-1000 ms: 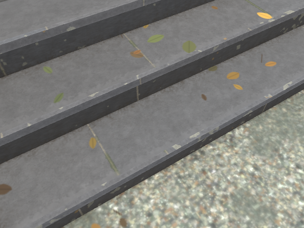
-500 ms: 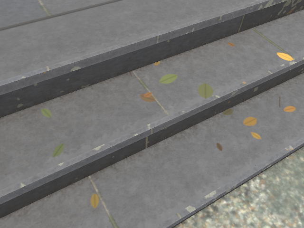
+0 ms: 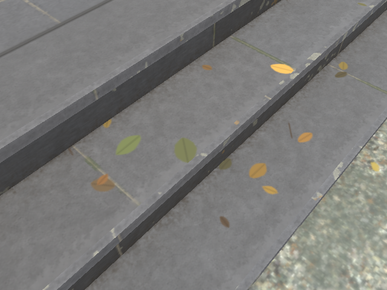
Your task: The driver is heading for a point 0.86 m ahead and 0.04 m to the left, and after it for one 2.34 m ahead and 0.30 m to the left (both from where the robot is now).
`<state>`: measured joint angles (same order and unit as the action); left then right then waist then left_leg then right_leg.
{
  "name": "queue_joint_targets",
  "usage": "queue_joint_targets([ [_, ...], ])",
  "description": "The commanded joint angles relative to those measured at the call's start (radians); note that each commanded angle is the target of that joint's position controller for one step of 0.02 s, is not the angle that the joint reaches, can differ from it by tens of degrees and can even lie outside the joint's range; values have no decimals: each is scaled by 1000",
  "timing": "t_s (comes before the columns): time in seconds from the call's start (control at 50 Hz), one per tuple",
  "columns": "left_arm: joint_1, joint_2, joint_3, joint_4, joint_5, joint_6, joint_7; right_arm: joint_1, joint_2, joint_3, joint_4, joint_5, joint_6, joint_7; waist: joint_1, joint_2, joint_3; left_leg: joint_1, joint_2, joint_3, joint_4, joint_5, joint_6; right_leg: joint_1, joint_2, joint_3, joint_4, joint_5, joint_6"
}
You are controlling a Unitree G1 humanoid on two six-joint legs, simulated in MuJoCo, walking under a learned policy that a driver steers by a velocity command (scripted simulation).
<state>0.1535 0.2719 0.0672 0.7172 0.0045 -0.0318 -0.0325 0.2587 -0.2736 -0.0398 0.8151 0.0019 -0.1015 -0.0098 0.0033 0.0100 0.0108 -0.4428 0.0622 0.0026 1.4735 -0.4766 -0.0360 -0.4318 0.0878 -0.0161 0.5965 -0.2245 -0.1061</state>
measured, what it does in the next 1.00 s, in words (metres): climbs: left foot 0.17 m higher, then right foot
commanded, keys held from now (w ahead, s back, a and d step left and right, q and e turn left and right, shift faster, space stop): w+e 0.14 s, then w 0.44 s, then w+q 0.42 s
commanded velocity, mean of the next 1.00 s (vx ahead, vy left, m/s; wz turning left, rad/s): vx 0.50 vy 0.00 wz -0.08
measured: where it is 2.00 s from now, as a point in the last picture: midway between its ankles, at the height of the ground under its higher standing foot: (218, 109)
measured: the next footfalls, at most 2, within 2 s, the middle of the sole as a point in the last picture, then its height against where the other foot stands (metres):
left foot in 0.36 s outside the picture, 0.17 m higher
right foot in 0.96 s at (276, 207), level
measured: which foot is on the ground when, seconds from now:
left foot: up 0.00-0.34, down 0.36-0.96, up 0.98-1.00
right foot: down 0.00-0.38, up 0.40-0.94, down 0.96-1.00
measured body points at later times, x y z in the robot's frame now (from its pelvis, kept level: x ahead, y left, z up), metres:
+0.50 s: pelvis +0.25 +0.02 +0.11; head +0.24 +0.03 +0.56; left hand +0.44 +0.24 +0.00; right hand +0.29 -0.24 +0.00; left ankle +0.31 +0.10 -0.55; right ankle +0.14 -0.09 -0.47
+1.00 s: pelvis +0.53 -0.10 +0.17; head +0.57 -0.09 +0.61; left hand +0.77 +0.11 +0.09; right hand +0.45 -0.37 +0.04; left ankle +0.33 +0.08 -0.51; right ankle +0.63 -0.22 -0.55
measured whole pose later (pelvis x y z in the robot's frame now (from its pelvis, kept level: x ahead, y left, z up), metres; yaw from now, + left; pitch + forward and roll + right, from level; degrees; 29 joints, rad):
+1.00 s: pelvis +0.53 -0.10 +0.17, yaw -2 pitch +4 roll -1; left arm 0.05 0.22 0.04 0.64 0.00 -0.11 -0.03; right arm 0.53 -0.24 -0.06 0.86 0.01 -0.06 -0.04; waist -0.07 0.00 0.02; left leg -0.11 0.07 -0.12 0.81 -0.52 -0.01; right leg -0.51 0.01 -0.02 0.56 -0.15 -0.01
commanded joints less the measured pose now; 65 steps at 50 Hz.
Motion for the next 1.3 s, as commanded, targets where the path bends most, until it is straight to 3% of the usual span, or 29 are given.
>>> queue_joint_targets([
  [0.02, 176, 89, 21, -5, -20, 2, 6, -73, -35, 6, -128, -14, -36, 1, 50, 3, -137, -569, 17, -25, 349, 51, 20, 468, -299, 451, -239, 247, -209],
  [0.08, 214, 39, -18, 55, 7, 9, 5, -84, 88, 46, -211, 5, 0, 9, -7, -124, -31, -774, -34, 18, 889, -63, 36, 269, -292, 486, -291, 86, -208],
  [0.12, 286, 27, -37, 119, 4, 18, 8, -112, 158, 85, -280, 6, 7, 16, -29, -92, 31, -983, -34, -6, 1075, -35, 61, 225, -294, 478, -259, -20, -153],
  [0.2, 178, 35, -62, 115, -6, 40, 43, -248, 133, 130, -416, -19, -9, 11, -82, -46, 90, -858, 10, 54, 570, 159, 35, -66, -162, 320, -372, -130, -82],
  [0.24, 230, 83, -41, 118, -27, 31, 75, -346, 117, 133, -489, -56, -16, -19, -51, -98, -8, -552, 25, 86, 301, 265, 7, -111, -192, 340, -518, 59, -129],
  [0.28, 229, 108, -16, 129, -58, 27, 75, -302, 111, 125, -469, -55, -20, -37, -65, -123, -112, -297, 4, 171, 23, 225, 41, 57, -184, 209, -508, 553, -108],
  [0.34, 304, 155, -2, 151, -14, 47, 93, -77, 17, 71, -403, -3, -22, -10, -147, -325, -238, -207, -140, 208, -173, -196, 115, 495, -285, 201, -189, 1696, -126],
  [0.36, 247, 151, 1, 137, 8, 37, 96, 54, -55, 47, -365, 12, -20, 2, -205, -273, -269, -119, -103, 74, -318, -143, 176, 538, -293, 177, 21, 1886, -137],
  [0.38, 185, 112, 4, 87, 19, 19, 86, 235, -146, 26, -275, -35, -17, 14, -231, 63, -343, 111, 8, -240, -553, -56, 256, 336, -205, 153, 329, 1620, -131],
  [0.4, 176, -16, -20, 62, 5, 4, 36, 322, -183, 5, -194, -61, -1, 5, -194, 553, -329, 340, 203, -852, -1100, -116, 415, -58, 89, 246, 666, 98, -60],
  [0.42, 221, 2, -4, 83, 3, -7, -2, 237, -73, 9, -180, -23, -6, -13, -125, 376, -229, 290, 309, -1147, -1206, -360, 439, -251, 125, 372, 1005, -123, -47],
  [0.44, 67, 19, -6, 28, -15, -10, -20, 173, -18, 24, -154, 20, -5, -13, -112, 164, 4, 163, 295, -1024, -1159, -474, 398, -410, 73, 300, 1099, -150, -50],
  [0.48, -37, -56, -47, -60, -24, -13, -9, 125, 83, 50, -67, -15, -9, 4, -8, -83, 149, -89, 222, -604, -1040, -282, 258, -424, -24, 220, 1052, -37, -84],
  [0.5, 39, -71, -52, -40, -37, -5, -7, 86, 119, 54, -42, -31, -10, 7, 56, -42, 113, -128, 165, -427, -1029, -131, 204, -356, -50, 225, 1009, 23, -75],
  [0.54, 125, -49, -52, -13, -48, 3, 3, 51, 120, 48, -27, -17, -12, 16, 86, -2, 58, -83, 116, -228, -1073, 55, 187, -317, -51, 213, 924, 105, -35],
  [0.58, 50, -27, -48, -49, -26, -8, 20, 92, 43, 28, -14, -8, -21, 11, 65, 15, 58, 0, 108, -146, -1179, 143, 208, -364, -65, 194, 759, 202, 8],
  [0.7, -193, -17, -33, -120, -15, -44, 13, 411, -9, 5, 63, 15, 16, -36, -77, 44, 39, 483, 180, -221, -1327, 245, 254, -623, -161, 52, 511, 223, 111],
  [0.78, -229, -41, -33, -123, -26, -65, -8, 397, 1, 4, 33, 4, 29, -40, -101, 75, 65, 402, 146, -141, -1367, 340, 253, -426, -103, -38, 264, 343, 133],
  [0.84, -285, -45, -36, -160, -41, -74, -22, 335, -51, -23, 36, 19, 19, -50, -90, 168, 124, 339, 149, -110, -1407, 353, 222, -195, -81, -20, 14, 346, 124],
  [0.9, -167, 51, 5, -154, -42, -95, -18, 250, -131, -53, 13, 23, 17, -50, 0, 237, 56, 456, 189, -132, -1264, 711, 183, -19, -64, 25, -98, 297, 99],
  [0.94, 85, 105, 37, -93, -43, -88, 4, 208, -126, -60, -9, 11, 31, -42, 122, 218, -84, 391, 121, -95, -934, 853, 126, 286, -83, 28, -172, 252, 59],
  [0.96, 253, 150, 44, -76, -34, -74, 19, 197, -75, -44, -60, -15, 32, -33, 174, 126, -268, 143, 71, -109, -668, 542, 109, 650, -243, 173, -53, 269, 66],
  [0.98, 252, 272, 55, -78, 11, -75, 23, 385, 143, 15, -95, -13, 18, -20, 27, -388, -426, -230, -88, -72, -292, -90, 61, 981, -506, 526, -70, 493, -78],
  [1.0, 261, 180, 38, -81, 40, -81, 15, 443, 73, 8, -51, 25, 6, -8, 42, -409, -553, -252, -60, -193, -42, -52, 56, 892, -524, 776, -253, 267, -156],
  [1.04, 160, 44, 6, -57, 14, -79, 9, 227, -19, -18, -66, 40, 20, -10, 45, -87, -261, -325, 26, -125, 98, 92, 54, 588, -444, 468, -256, 152, -113],
  [1.1, 148, 5, -15, 36, 27, -66, -3, 151, 56, -1, -95, 50, 51, 8, 4, -151, -101, -374, 25, -67, 468, 58, 64, 347, -399, 299, -355, 113, -132],
  [1.14, 164, -39, -34, 93, 8, -65, -1, 83, 96, 20, -142, 62, 69, 12, -19, -123, -10, -547, 31, -85, 621, 19, 95, 296, -408, 237, -390, -18, -109],
  [1.22, 230, -70, -62, 194, 28, -38, 12, -79, 140, 63, -231, 62, 93, 14, -28, -72, 115, -914, -20, -143, 911, 53, 121, 293, -443, 130, -401, -40, -55],
  [1.3, 164, -19, -72, 178, 41, -2, 41, -289, 161, 108, -376, 11, 74, 30, -63, -20, 137, -869, -8, -65, 585, 233, 97, 81, -350, -82, -448, 86, 12],
])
